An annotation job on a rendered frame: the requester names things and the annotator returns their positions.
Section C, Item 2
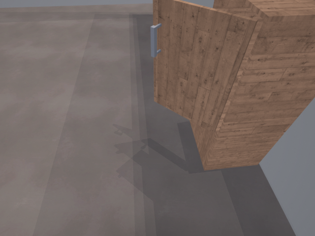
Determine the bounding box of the cupboard door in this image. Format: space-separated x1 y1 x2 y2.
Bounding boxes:
153 0 258 133

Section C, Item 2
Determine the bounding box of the handle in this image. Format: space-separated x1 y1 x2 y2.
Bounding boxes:
151 23 161 58

